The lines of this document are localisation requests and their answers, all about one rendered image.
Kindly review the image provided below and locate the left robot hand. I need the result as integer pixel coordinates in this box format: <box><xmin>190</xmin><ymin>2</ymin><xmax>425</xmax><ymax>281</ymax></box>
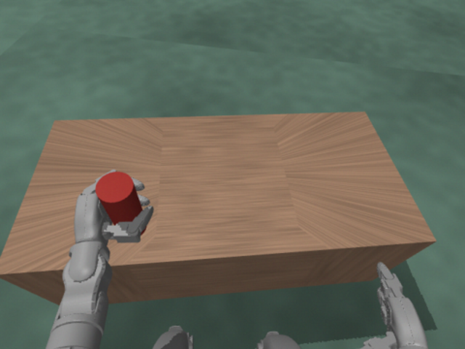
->
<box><xmin>74</xmin><ymin>169</ymin><xmax>153</xmax><ymax>246</ymax></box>

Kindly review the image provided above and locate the left robot arm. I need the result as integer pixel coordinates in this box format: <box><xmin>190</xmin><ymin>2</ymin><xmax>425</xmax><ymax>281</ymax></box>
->
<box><xmin>46</xmin><ymin>241</ymin><xmax>113</xmax><ymax>349</ymax></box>

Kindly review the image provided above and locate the can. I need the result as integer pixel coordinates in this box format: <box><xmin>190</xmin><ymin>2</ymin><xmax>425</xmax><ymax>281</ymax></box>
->
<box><xmin>95</xmin><ymin>172</ymin><xmax>147</xmax><ymax>235</ymax></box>

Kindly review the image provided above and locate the right robot hand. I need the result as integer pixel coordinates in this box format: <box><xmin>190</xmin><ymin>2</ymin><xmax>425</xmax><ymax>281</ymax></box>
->
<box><xmin>360</xmin><ymin>262</ymin><xmax>429</xmax><ymax>349</ymax></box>

